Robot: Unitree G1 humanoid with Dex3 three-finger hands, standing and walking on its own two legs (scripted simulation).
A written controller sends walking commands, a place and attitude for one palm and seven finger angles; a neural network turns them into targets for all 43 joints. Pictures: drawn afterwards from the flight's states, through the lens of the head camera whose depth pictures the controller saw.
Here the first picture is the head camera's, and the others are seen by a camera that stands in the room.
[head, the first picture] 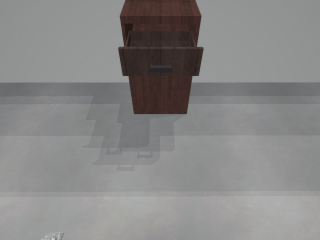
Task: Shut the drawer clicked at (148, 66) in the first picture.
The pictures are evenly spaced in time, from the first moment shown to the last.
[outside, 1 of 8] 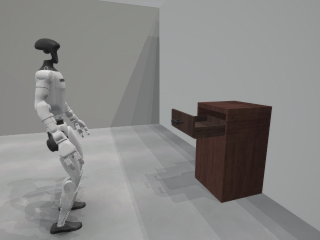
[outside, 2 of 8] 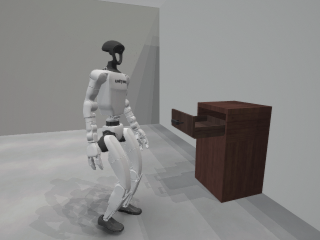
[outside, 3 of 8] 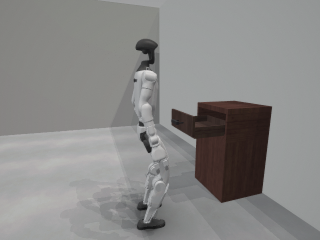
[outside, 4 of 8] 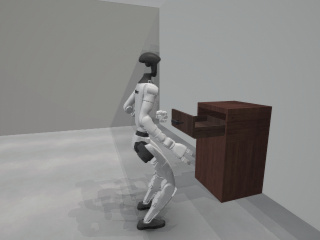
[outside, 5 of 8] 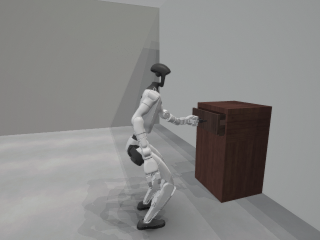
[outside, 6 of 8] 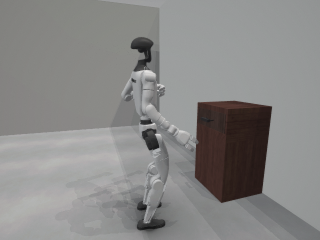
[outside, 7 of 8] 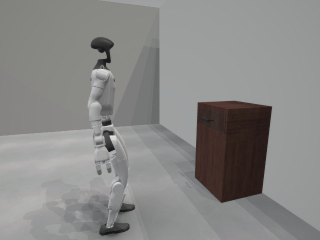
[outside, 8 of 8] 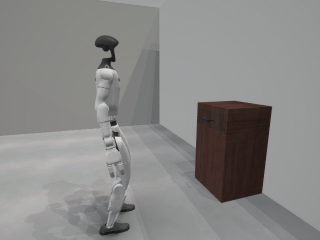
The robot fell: no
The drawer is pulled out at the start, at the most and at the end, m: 0.29 0.29 0.00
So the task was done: yes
